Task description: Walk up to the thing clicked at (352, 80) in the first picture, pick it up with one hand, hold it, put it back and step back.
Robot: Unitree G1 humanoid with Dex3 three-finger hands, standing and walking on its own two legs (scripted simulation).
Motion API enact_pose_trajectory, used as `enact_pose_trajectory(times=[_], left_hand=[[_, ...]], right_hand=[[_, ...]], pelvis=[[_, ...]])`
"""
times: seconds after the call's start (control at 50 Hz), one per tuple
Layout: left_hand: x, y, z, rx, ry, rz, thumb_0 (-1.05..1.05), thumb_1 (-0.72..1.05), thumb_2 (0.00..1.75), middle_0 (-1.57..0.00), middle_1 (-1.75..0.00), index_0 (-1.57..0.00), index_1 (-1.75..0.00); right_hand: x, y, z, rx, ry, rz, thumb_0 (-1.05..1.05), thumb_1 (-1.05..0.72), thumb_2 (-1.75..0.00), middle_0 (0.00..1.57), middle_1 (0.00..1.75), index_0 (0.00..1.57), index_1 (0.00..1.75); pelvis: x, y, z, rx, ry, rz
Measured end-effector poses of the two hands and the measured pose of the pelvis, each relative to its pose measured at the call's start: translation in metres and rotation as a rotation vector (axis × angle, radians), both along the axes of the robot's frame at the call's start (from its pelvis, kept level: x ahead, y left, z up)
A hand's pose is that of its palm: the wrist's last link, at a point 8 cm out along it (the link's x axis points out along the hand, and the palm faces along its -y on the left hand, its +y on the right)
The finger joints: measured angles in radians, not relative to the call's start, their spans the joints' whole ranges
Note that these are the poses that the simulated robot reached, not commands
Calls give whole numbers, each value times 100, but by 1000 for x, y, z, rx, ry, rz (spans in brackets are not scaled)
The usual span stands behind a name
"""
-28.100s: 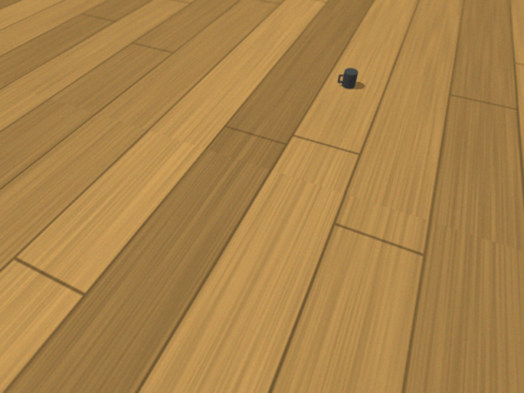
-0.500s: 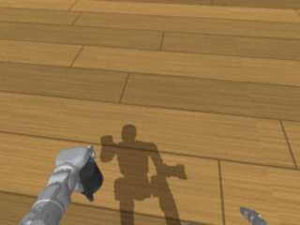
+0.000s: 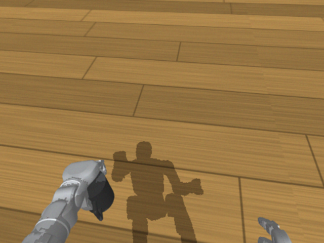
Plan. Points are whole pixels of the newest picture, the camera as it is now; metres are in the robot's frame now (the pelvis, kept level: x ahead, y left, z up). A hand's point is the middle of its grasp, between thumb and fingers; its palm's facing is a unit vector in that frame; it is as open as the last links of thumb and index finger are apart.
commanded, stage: hold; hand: left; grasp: from above
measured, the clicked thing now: (96, 196) +0.27 +0.21 -0.12
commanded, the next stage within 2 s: crouch in 1.08 s
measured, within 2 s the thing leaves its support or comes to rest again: neither
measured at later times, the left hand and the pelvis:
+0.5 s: hand (85, 189) +0.27 +0.22 -0.05, palm faces -0.48 -0.07 -0.88, open 11.2 cm; pelvis -0.01 +0.00 +0.00, yaw +0 degrees
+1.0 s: hand (86, 188) +0.27 +0.22 -0.04, palm faces -0.48 -0.06 -0.87, open 11.2 cm; pelvis -0.01 +0.00 +0.01, yaw +0 degrees
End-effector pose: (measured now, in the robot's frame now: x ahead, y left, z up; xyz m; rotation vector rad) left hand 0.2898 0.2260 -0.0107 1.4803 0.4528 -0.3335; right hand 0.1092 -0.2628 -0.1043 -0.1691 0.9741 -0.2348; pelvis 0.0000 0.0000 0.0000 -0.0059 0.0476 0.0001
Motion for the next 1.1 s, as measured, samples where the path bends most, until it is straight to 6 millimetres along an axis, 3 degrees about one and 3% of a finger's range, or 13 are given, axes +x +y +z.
enact_pose_trajectory(times=[0.62, 1.1], left_hand=[[-9, -5, 24, -4, -9, -19, -1, -16, 64, -60, -79, -55, -73], [-9, -7, 25, -5, -9, -21, -1, -16, 62, -60, -79, -55, -73]], right_hand=[[16, 5, 9, 12, -69, 36, 1, -92, -90, 20, 30, 20, 30], [15, 6, 10, 12, -54, 33, 1, -92, -90, 20, 30, 20, 30]], pelvis=[[-8, -3, 6, 4, -43, 0], [-8, -3, 8, 6, -50, 1]])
